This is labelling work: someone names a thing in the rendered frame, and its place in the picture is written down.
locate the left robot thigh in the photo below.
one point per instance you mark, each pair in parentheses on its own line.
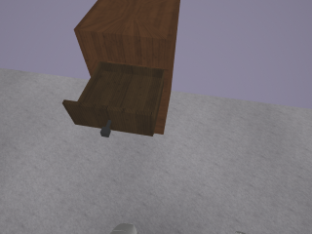
(124,228)

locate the drawer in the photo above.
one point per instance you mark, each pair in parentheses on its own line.
(128,95)

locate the handle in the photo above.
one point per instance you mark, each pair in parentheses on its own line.
(105,131)

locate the cabinet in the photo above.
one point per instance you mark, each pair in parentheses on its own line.
(132,32)

